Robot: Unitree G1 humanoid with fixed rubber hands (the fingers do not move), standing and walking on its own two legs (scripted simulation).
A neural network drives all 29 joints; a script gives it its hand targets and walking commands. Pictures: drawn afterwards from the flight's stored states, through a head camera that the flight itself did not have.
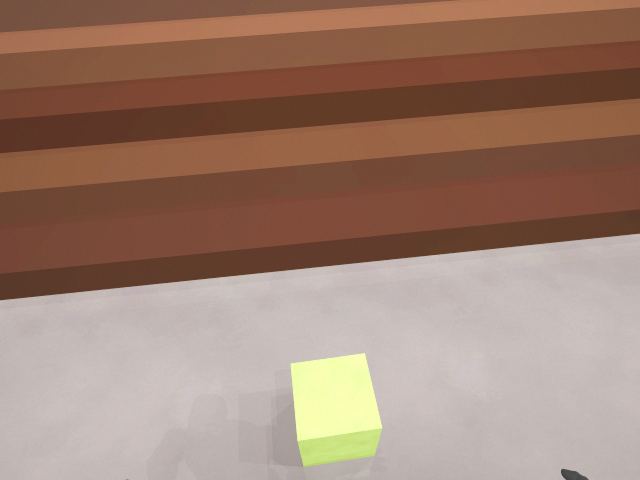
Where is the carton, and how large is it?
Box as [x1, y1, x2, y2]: [291, 353, 381, 466]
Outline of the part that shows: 364,353 291,364 297,440 303,466 374,455 381,430 381,425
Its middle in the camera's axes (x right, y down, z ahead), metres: +0.05 +0.48 +1.10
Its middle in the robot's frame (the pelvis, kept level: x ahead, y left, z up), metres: +0.45 +0.00 -0.66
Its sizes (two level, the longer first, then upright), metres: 0.210 0.200 0.250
